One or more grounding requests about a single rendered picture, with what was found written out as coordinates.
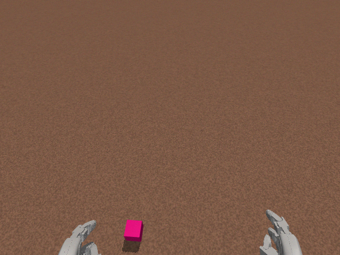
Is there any right robot hand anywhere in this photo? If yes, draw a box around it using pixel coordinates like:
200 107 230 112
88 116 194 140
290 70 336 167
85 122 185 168
260 209 303 255

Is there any left robot hand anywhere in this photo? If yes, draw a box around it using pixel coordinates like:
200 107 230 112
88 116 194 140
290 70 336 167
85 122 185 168
58 220 101 255

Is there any cube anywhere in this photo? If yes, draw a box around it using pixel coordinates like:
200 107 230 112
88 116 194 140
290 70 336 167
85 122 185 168
124 220 143 242

